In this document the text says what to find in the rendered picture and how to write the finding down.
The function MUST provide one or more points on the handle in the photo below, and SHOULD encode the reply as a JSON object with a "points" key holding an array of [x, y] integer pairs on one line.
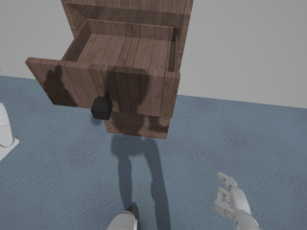
{"points": [[101, 108]]}

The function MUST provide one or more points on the robot right hand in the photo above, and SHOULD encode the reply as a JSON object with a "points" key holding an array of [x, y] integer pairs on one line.
{"points": [[235, 204]]}

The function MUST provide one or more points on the robot left foot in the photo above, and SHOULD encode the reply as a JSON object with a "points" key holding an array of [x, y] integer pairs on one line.
{"points": [[133, 209]]}

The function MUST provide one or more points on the cabinet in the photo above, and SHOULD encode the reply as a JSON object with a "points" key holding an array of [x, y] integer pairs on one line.
{"points": [[169, 13]]}

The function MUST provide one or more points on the right robot forearm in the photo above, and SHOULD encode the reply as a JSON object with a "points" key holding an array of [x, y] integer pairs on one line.
{"points": [[245, 222]]}

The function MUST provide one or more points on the drawer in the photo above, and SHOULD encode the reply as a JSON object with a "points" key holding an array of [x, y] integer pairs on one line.
{"points": [[135, 63]]}

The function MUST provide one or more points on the robot left thigh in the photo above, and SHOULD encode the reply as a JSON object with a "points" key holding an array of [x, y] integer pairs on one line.
{"points": [[123, 222]]}

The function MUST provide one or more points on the robot left hand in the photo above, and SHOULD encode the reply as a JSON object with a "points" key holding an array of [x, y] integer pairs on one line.
{"points": [[7, 141]]}

